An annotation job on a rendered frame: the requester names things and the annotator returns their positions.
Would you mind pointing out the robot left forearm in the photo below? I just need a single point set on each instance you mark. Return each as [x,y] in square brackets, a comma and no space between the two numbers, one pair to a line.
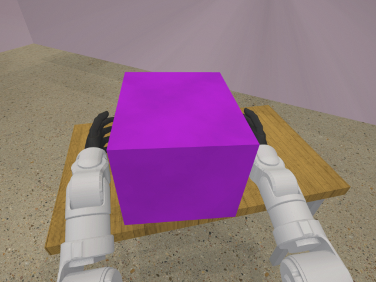
[87,213]

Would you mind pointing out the robot left hand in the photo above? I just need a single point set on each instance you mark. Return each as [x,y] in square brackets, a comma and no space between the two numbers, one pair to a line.
[96,134]

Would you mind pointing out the robot right hand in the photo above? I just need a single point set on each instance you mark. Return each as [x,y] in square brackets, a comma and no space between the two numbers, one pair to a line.
[256,126]

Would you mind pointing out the robot right upper arm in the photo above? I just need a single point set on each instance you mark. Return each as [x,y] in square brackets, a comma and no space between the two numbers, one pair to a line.
[315,266]

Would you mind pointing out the carton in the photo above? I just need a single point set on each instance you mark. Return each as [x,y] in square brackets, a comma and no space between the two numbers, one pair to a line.
[180,148]

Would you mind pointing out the robot right forearm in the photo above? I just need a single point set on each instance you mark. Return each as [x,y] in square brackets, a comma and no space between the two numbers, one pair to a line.
[294,226]

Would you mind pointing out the table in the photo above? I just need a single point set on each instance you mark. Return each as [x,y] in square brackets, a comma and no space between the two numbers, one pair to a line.
[315,177]

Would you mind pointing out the robot left upper arm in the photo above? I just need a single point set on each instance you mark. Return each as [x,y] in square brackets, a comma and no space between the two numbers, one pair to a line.
[104,274]

